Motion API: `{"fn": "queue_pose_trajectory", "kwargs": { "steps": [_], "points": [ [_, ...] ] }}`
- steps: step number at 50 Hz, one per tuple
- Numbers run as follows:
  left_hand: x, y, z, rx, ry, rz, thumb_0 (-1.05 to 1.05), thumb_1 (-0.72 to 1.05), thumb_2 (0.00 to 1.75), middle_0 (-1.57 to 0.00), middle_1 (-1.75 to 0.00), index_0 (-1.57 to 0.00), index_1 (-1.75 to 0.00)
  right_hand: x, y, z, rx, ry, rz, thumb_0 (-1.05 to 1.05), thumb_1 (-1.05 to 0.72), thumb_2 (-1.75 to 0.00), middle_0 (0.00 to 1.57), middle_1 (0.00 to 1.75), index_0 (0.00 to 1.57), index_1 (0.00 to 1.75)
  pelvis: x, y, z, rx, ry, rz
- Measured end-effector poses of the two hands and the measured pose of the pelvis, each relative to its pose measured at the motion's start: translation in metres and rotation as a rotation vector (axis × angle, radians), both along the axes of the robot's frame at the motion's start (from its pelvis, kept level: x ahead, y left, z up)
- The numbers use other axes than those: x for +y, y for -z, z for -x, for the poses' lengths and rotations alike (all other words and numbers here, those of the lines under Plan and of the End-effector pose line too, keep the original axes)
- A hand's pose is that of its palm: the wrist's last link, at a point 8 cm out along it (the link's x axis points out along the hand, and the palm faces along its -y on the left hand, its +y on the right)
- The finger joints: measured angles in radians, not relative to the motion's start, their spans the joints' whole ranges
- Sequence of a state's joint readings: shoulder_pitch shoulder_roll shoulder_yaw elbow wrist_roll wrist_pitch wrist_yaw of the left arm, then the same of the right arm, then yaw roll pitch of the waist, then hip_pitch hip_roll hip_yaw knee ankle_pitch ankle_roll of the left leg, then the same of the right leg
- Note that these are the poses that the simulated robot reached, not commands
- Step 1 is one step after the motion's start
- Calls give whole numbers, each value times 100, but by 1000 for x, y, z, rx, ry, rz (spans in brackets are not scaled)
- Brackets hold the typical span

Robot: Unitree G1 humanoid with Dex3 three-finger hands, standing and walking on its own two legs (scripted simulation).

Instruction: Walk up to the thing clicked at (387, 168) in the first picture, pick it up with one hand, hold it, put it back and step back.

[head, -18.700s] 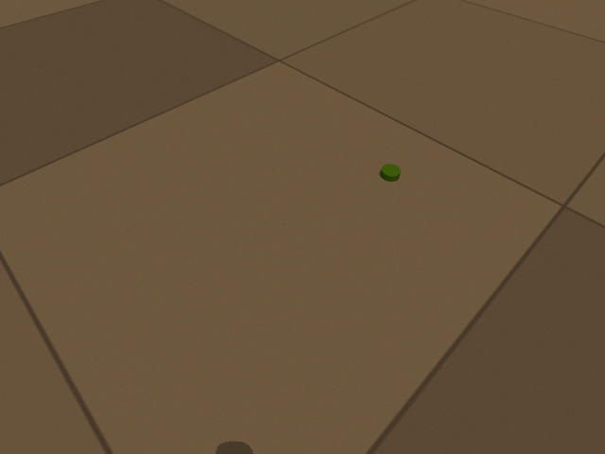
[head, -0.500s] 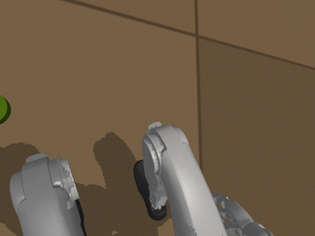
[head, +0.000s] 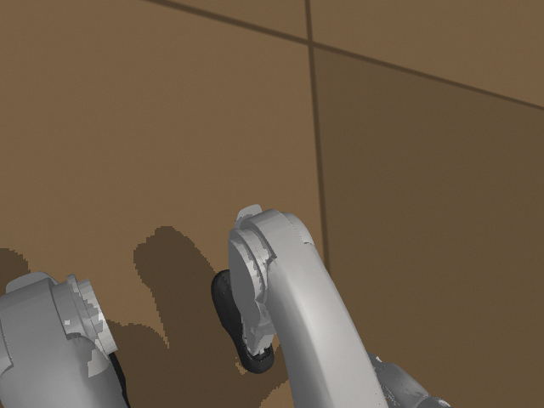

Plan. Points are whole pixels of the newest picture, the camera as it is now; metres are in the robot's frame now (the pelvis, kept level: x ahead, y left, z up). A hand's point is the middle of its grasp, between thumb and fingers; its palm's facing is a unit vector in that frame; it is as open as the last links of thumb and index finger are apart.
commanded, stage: rest palm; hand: left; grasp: from above
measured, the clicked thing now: out of the picture +0.45 +0.32 -0.28
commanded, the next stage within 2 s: close in 0.40 s
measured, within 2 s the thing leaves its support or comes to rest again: neither
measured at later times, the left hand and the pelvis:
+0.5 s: hand out of the picture +0.44 +0.32 -0.25, palm faces -0.43 -0.16 -0.89, open 14.0 cm; pelvis +0.00 +0.00 +0.00, yaw -1 degrees
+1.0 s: hand out of the picture +0.44 +0.32 -0.25, palm faces -0.42 -0.15 -0.89, open 12.7 cm; pelvis -0.01 +0.01 +0.00, yaw -2 degrees
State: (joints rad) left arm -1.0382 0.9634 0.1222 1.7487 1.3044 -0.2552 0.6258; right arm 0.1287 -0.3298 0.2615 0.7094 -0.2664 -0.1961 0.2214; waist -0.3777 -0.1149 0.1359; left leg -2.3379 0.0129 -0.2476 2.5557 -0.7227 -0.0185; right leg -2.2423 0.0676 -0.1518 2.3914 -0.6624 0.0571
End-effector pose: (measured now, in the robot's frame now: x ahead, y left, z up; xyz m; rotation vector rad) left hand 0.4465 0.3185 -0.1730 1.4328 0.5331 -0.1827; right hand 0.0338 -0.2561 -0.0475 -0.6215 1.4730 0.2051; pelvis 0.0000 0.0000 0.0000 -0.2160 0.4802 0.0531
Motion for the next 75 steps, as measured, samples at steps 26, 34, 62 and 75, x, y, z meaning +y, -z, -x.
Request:
{"fn": "queue_pose_trajectory", "kwargs": {
  "steps": [26, 34, 62, 75],
  "points": [
    [1, 18, 0, 7, -41, -9, 0, -50, 96, -8, -103, -9, -103, 11, -6, -10, -9, -66, -58, 0, -91, -91, 20, 30, 20, 30, 4, -1, 1, -16, 10, 26],
    [-2, 18, 2, -7, -27, -5, 0, -43, 92, -11, -104, -13, -103, 13, -10, -4, -3, -76, -52, 0, -90, -90, 20, 30, 20, 30, 5, -2, 3, -30, 14, 33],
    [-2, 23, 6, 6, -12, -14, 0, -16, 70, -31, -92, -36, -88, 15, -19, -9, -20, -111, -47, 0, -90, -90, 20, 30, 20, 30, 6, -6, 7, -42, 17, 43],
    [-3, 22, 7, 0, -21, -21, -1, -9, 60, -38, -84, -48, -82, 11, -22, -10, -33, -121, -48, 0, -90, -90, 20, 30, 20, 30, 5, -8, 9, -47, 17, 41]
  ]
}}
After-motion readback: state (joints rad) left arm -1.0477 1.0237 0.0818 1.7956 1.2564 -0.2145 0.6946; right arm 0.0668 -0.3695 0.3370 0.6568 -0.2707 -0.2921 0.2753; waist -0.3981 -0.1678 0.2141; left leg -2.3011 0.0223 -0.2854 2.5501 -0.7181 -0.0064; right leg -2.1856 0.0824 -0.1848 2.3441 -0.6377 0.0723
